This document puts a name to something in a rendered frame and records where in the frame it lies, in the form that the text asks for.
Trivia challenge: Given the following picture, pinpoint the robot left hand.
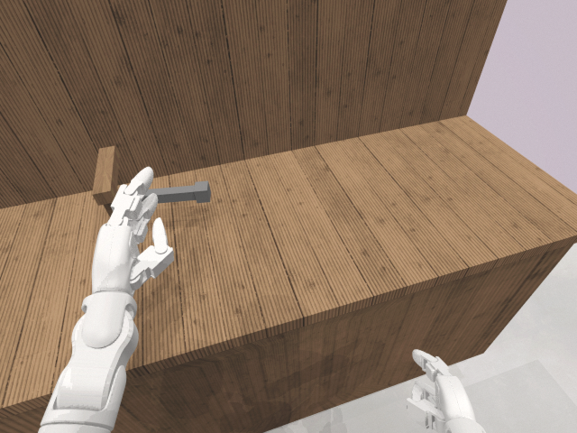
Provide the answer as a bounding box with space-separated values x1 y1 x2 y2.
92 167 174 297

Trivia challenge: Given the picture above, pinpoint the tap lever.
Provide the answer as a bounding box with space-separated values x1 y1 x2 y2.
116 181 211 204

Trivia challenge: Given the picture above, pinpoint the left robot forearm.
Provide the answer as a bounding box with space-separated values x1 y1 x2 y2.
38 290 139 433

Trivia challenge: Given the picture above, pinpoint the robot right hand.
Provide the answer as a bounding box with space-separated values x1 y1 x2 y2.
407 349 476 433

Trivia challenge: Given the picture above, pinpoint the counter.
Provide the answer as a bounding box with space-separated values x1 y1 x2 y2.
0 0 577 433

